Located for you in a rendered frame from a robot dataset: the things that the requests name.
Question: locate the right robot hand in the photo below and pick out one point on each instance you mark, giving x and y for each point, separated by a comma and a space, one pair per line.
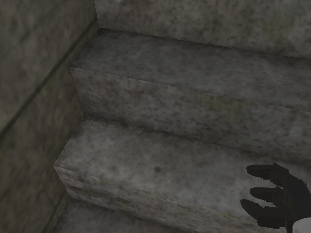
293, 202

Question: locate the robot right forearm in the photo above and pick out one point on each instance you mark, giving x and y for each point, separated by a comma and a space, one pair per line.
302, 226

